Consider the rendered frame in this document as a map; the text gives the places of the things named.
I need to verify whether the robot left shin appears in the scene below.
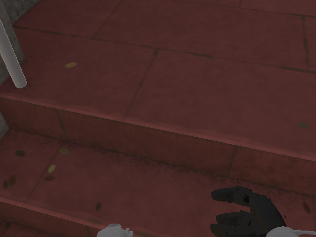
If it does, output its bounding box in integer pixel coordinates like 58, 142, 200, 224
97, 223, 121, 237

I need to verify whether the right robot hand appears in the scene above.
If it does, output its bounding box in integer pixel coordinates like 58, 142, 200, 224
209, 185, 286, 237

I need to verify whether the left robot thigh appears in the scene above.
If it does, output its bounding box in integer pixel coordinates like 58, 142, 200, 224
97, 226, 133, 237

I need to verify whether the right robot forearm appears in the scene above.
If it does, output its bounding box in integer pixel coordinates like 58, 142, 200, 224
266, 226, 299, 237

